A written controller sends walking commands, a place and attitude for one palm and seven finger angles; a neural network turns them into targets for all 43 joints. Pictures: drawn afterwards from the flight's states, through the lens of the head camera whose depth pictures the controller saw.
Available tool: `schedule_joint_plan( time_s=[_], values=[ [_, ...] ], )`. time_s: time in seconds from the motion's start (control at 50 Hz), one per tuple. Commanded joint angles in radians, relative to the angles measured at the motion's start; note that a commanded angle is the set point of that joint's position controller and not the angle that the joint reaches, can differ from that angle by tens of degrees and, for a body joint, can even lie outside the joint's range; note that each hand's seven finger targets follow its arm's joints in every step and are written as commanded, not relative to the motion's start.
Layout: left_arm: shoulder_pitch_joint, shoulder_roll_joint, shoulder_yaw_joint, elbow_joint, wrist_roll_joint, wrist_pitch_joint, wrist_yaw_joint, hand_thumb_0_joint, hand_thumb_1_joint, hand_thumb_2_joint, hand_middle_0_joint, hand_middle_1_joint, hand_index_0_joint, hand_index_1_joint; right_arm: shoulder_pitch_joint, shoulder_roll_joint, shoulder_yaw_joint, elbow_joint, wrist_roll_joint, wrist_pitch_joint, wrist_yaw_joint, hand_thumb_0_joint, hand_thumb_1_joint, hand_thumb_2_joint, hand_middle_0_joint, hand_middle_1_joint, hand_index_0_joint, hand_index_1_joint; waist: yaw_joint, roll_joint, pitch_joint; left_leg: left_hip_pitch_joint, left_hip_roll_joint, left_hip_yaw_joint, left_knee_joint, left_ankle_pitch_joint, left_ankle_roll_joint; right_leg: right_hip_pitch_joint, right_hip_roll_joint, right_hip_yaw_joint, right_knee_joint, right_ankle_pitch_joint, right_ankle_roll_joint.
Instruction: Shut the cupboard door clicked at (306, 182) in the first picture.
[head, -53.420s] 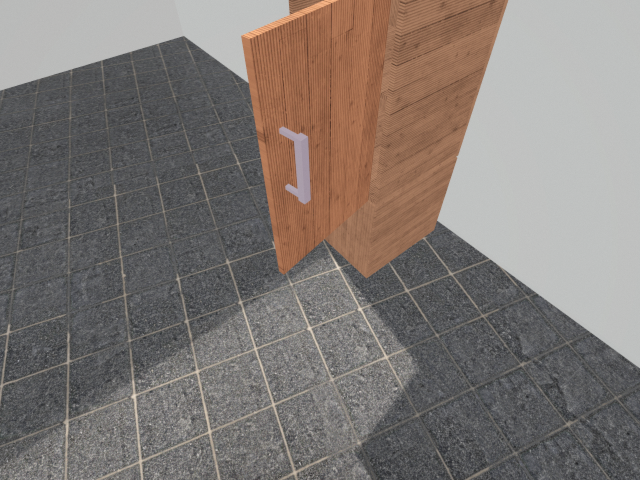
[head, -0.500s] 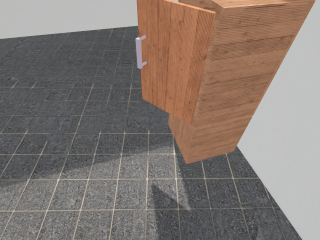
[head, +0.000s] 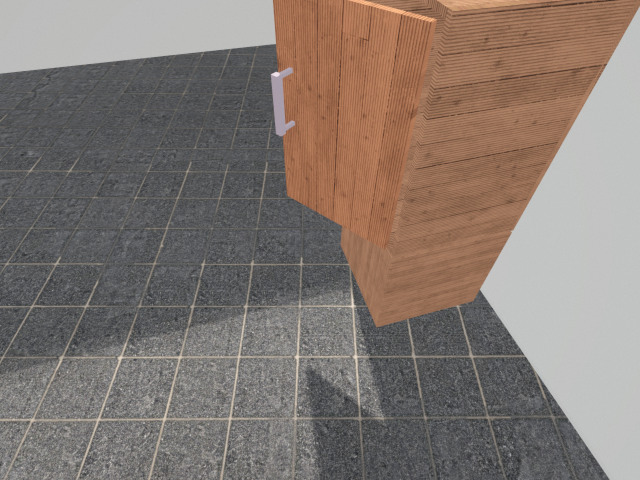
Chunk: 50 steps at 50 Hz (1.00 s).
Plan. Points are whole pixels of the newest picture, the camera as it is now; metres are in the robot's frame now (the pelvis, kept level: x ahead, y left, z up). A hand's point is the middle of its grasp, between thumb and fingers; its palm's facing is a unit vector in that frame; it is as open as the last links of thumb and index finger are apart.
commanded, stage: look to check the result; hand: left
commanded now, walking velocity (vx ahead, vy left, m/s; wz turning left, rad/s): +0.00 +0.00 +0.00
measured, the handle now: (284, 102) +0.93 +0.14 -0.01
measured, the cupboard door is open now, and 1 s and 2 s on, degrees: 36 36 36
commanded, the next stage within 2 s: walk to a spot facing it in 0.10 s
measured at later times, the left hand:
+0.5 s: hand out of the picture +0.06 +0.21 -0.18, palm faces +0.10 -0.96 -0.27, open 7.4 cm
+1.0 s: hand out of the picture +0.03 +0.24 -0.16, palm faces +0.39 -0.87 -0.29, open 7.4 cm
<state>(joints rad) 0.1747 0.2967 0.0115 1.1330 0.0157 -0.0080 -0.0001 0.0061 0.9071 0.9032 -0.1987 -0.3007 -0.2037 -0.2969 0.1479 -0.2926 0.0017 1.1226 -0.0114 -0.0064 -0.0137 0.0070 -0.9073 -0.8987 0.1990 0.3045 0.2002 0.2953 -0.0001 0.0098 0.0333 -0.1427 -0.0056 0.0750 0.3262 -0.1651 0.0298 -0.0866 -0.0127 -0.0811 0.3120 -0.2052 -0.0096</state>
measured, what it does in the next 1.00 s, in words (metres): lifts its right foot, turning left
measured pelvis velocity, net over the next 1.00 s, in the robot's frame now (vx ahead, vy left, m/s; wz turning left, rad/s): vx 0.00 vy -0.01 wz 0.43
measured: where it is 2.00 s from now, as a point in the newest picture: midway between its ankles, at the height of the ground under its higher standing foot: outside the picture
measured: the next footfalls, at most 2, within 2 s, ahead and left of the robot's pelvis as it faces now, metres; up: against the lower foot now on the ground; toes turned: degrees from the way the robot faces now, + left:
right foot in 1.04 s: +0.09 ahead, -0.12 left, +0.00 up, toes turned +26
left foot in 1.40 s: -0.08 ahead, +0.09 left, +0.00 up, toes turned +47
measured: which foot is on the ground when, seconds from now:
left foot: down 0.00-1.00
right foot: down 0.00-0.64, up 0.66-1.00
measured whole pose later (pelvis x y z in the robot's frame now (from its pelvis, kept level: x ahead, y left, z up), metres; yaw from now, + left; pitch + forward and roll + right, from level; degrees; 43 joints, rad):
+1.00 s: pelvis +0.00 -0.01 -0.02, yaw +25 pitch +2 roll -1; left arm 0.10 0.24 0.06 0.87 0.01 0.04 0.02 0.01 0.91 0.90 -0.20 -0.30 -0.20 -0.30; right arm 0.23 -0.21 -0.06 0.95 -0.03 0.05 -0.01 0.01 -0.90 -0.90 0.20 0.30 0.20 0.30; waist -0.04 0.04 0.09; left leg -0.39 -0.04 -0.13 0.51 -0.15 -0.01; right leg -0.34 -0.02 0.00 0.69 -0.39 0.04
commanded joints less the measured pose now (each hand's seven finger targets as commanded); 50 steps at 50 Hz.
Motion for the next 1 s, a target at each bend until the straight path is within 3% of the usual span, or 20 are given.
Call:
schedule_joint_plan(
  time_s=[0.0,0.22,0.28,0.32,0.38,0.42,0.46,0.52,0.58,0.6,0.62,0.64,0.66,0.74,0.76,0.84,0.88,0.94,0.96,0.98],
  values=[
    [-0.026,0.18,0.031,-0.046,-0.002,-0.02,0.014,0.0,0.9,0.9,-0.2,-0.3,-0.2,-0.3,-0.02,-0.188,-0.037,-0.049,0.0,-0.019,-0.009,0.0,-0.9,-0.9,0.2,0.3,0.2,0.3,-0.003,-0.003,-0.042,0.036,0.141,-0.145,-0.064,0.136,-0.002,-0.017,-0.125,0.121,-0.058,0.114,-0.036],
    [-0.049,0.196,0.034,-0.055,-0.003,-0.022,0.015,0.0,0.9,0.9,-0.2,-0.3,-0.2,-0.3,-0.043,-0.205,-0.034,-0.056,0.0,-0.019,-0.007,0.0,-0.9,-0.9,0.2,0.3,0.2,0.3,-0.002,-0.009,-0.061,0.05,0.14,-0.146,-0.052,0.199,-0.006,0.015,-0.137,0.11,-0.05,0.194,-0.034],
    [0.001,0.109,0.024,-0.053,-0.005,0.0,0.028,0.0,0.9,0.9,-0.2,-0.3,-0.2,-0.3,0.006,-0.097,-0.017,-0.054,-0.001,0.002,-0.003,0.0,-0.9,-0.9,0.2,0.3,0.2,0.3,0.0,-0.014,-0.06,-0.003,0.13,-0.135,0.006,0.272,-0.022,0.031,-0.154,0.064,0.024,0.253,-0.016],
    [0.027,0.114,0.032,-0.061,-0.005,0.013,0.033,0.0,0.9,0.9,-0.2,-0.3,-0.2,-0.3,0.013,-0.094,-0.021,-0.064,-0.003,0.016,-0.001,0.0,-0.9,-0.9,0.2,0.3,0.2,0.3,0.009,-0.014,-0.045,-0.055,0.115,-0.133,0.057,0.278,-0.028,0.036,-0.172,0.056,0.062,0.275,-0.024],
    [0.056,0.15,0.054,-0.091,0.0,0.021,0.039,0.0,0.9,0.9,-0.2,-0.3,-0.2,-0.3,0.014,-0.085,-0.036,-0.098,-0.002,0.029,0.002,0.0,-0.9,-0.9,0.2,0.3,0.2,0.3,0.022,-0.087,-0.058,-0.163,0.066,-0.094,0.213,0.202,-0.044,0.081,-0.265,0.086,0.078,0.35,-0.089],
    [0.08,0.158,0.066,-0.115,0.005,0.021,0.042,0.0,0.9,0.9,-0.2,-0.3,-0.2,-0.3,-0.003,-0.069,-0.049,-0.133,-0.005,0.044,0.001,0.0,-0.9,-0.9,0.2,0.3,0.2,0.3,0.039,-0.169,-0.032,-0.276,0.032,-0.059,0.465,-0.238,-0.056,0.09,-0.376,0.136,0.05,0.478,-0.188],
    [0.058,0.146,0.069,-0.141,0.016,0.02,0.049,0.0,0.9,0.9,-0.2,-0.3,-0.2,-0.3,0.001,-0.063,-0.063,-0.154,-0.003,0.055,0.002,0.0,-0.9,-0.9,0.2,0.3,0.2,0.3,0.029,-0.157,-0.007,-0.335,0.047,-0.079,0.687,-0.37,-0.054,0.036,-0.43,0.124,0.035,0.501,-0.227],
    [-0.018,0.154,0.081,-0.198,0.02,0.016,0.044,0.0,0.9,0.9,-0.2,-0.3,-0.2,-0.3,0.018,-0.02,-0.063,-0.183,0.004,0.058,0.02,0.0,-0.9,-0.9,0.2,0.3,0.2,0.3,-0.015,-0.123,0.039,-0.289,0.093,-0.059,0.58,-0.343,-0.066,-0.045,-0.394,-0.003,0.091,0.472,-0.169],
    [-0.008,0.144,0.088,-0.213,0.011,0.02,0.04,0.0,0.9,0.9,-0.2,-0.3,-0.2,-0.3,0.11,-0.016,-0.066,-0.176,-0.005,0.048,0.03,0.0,-0.9,-0.9,0.2,0.3,0.2,0.3,-0.047,-0.091,-0.01,-0.129,0.066,0.006,0.297,-0.083,-0.064,-0.089,-0.326,-0.095,0.256,0.345,-0.074],
    [0.021,0.117,0.084,-0.214,0.004,0.025,0.036,0.0,0.9,0.9,-0.2,-0.3,-0.2,-0.3,0.182,-0.051,-0.076,-0.162,-0.011,0.04,0.031,0.0,-0.9,-0.9,0.2,0.3,0.2,0.3,-0.072,0.056,-0.056,-0.007,0.079,-0.053,0.169,0.148,-0.047,-0.163,-0.274,-0.129,0.421,0.196,-0.021],
    [0.059,0.043,0.074,-0.237,-0.007,0.035,0.03,0.0,0.9,0.9,-0.2,-0.3,-0.2,-0.3,0.23,-0.161,-0.101,-0.163,-0.018,0.029,0.024,0.0,-0.9,-0.9,0.2,0.3,0.2,0.3,-0.075,0.397,-0.074,0.054,0.315,-0.446,0.051,0.481,0.065,-0.377,-0.108,-0.141,0.659,-0.358,0.067],
    [-0.003,0.042,0.066,-0.276,0.001,0.043,0.037,0.0,0.9,0.9,-0.2,-0.3,-0.2,-0.3,0.272,-0.203,-0.11,-0.154,-0.017,0.034,0.008,0.0,-0.9,-0.9,0.2,0.3,0.2,0.3,-0.106,0.345,-0.114,0.045,0.413,-0.58,0.005,0.528,0.159,-0.413,-0.06,0.011,0.797,-0.522,0.054],
    [-0.041,0.052,0.069,-0.296,0.005,0.044,0.034,0.0,0.9,0.9,-0.2,-0.3,-0.2,-0.3,0.263,-0.2,-0.111,-0.158,-0.019,0.034,0.005,0.0,-0.9,-0.9,0.2,0.3,0.2,0.3,-0.095,0.19,-0.078,-0.034,0.399,-0.526,-0.01,0.292,0.173,-0.389,-0.085,0.064,0.832,-0.452,0.037],
    [-0.04,0.021,0.079,-0.278,0.003,0.038,0.025,0.0,0.9,0.9,-0.2,-0.3,-0.2,-0.3,0.155,-0.118,-0.091,-0.204,-0.023,0.019,-0.018,0.0,-0.9,-0.9,0.2,0.3,0.2,0.3,-0.043,0.124,-0.08,-0.031,0.276,-0.445,0.011,0.241,0.134,-0.465,-0.077,0.105,0.842,-0.245,0.06],
    [-0.033,0.017,0.077,-0.277,0.002,0.033,0.023,0.0,0.9,0.9,-0.2,-0.3,-0.2,-0.3,0.155,-0.114,-0.091,-0.206,-0.022,0.016,-0.019,0.0,-0.9,-0.9,0.2,0.3,0.2,0.3,-0.04,0.076,-0.113,-0.001,0.261,-0.432,0.025,0.278,0.137,-0.455,-0.065,0.104,0.802,-0.231,0.063],
    [-0.037,-0.001,0.072,-0.296,0.0,0.037,0.024,0.0,0.9,0.9,-0.2,-0.3,-0.2,-0.3,0.143,-0.124,-0.103,-0.211,-0.024,0.025,-0.014,0.0,-0.9,-0.9,0.2,0.3,0.2,0.3,-0.041,0.097,-0.121,-0.016,0.234,-0.431,0.017,0.202,0.142,-0.394,-0.034,0.089,0.629,-0.243,0.066],
    [-0.029,-0.002,0.07,-0.305,-0.002,0.038,0.025,0.0,0.9,0.9,-0.2,-0.3,-0.2,-0.3,0.127,-0.129,-0.108,-0.219,-0.025,0.033,-0.009,0.0,-0.9,-0.9,0.2,0.3,0.2,0.3,-0.036,0.127,-0.112,-0.068,0.218,-0.443,0.009,0.156,0.133,-0.326,-0.013,0.079,0.53,-0.241,0.061],
    [0.054,0.009,0.076,-0.294,-0.004,0.038,0.028,0.0,0.9,0.9,-0.2,-0.3,-0.2,-0.3,0.065,-0.127,-0.118,-0.245,-0.023,0.046,-0.001,0.0,-0.9,-0.9,0.2,0.3,0.2,0.3,0.004,0.17,-0.099,-0.193,0.167,-0.45,0.024,0.055,0.099,-0.151,0.023,0.058,0.329,-0.168,0.052],
    [0.101,0.031,0.081,-0.285,-0.003,0.033,0.029,0.0,0.9,0.9,-0.2,-0.3,-0.2,-0.3,0.043,-0.119,-0.119,-0.255,-0.016,0.048,0.002,0.0,-0.9,-0.9,0.2,0.3,0.2,0.3,0.03,0.15,-0.105,-0.26,0.129,-0.435,0.058,0.006,0.073,-0.044,0.025,0.055,0.202,-0.091,0.049],
    [0.144,0.073,0.094,-0.279,0.003,0.027,0.034,0.0,0.9,0.9,-0.2,-0.3,-0.2,-0.3,0.031,-0.079,-0.12,-0.266,-0.009,0.052,0.008,0.0,-0.9,-0.9,0.2,0.3,0.2,0.3,0.052,0.053,-0.107,-0.387,0.06,-0.385,0.129,-0.151,0.02,0.076,-0.056,0.119,0.066,-0.108,0.027]
  ],
)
